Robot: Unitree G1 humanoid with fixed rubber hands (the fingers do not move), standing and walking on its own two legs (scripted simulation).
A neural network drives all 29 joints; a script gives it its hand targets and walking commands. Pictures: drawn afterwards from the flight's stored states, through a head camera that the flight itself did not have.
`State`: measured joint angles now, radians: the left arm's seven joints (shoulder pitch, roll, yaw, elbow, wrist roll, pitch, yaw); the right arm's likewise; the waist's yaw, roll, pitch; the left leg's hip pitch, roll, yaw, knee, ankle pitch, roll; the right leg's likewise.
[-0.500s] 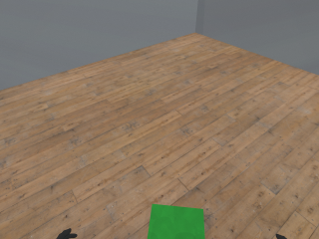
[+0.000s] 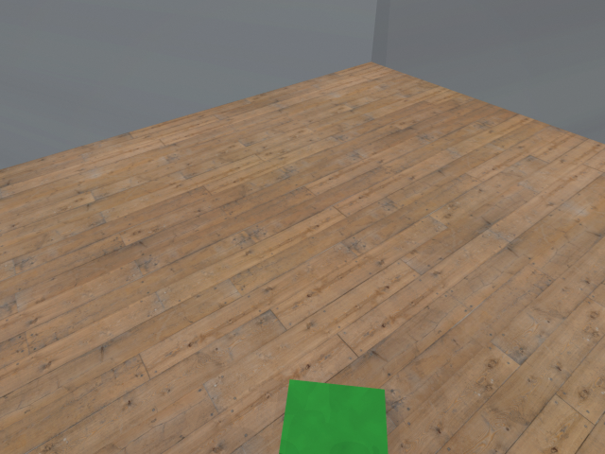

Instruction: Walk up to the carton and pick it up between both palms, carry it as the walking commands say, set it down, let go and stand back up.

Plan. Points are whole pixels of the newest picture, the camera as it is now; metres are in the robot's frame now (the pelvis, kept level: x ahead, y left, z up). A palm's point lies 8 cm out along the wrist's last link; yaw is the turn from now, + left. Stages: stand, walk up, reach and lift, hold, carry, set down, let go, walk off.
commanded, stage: stand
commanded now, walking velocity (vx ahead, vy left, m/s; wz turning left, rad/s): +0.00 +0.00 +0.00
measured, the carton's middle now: (333, 430) +0.42 -0.04 -0.70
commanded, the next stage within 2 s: none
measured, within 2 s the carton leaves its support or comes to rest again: neither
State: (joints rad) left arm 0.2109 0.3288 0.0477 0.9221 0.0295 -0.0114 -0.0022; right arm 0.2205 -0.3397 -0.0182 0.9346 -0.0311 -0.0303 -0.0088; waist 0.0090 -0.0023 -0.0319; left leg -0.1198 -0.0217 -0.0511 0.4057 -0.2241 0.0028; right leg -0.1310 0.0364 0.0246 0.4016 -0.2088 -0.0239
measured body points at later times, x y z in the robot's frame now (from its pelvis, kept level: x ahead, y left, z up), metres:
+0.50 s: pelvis -0.01 +0.00 +0.00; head -0.04 +0.00 +0.45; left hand +0.07 +0.30 -0.12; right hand +0.07 -0.30 -0.12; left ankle +0.00 +0.12 -0.74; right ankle +0.01 -0.11 -0.74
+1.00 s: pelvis -0.01 +0.00 +0.00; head -0.02 +0.00 +0.45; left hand +0.08 +0.31 -0.12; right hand +0.08 -0.30 -0.12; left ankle +0.00 +0.12 -0.74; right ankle +0.01 -0.11 -0.74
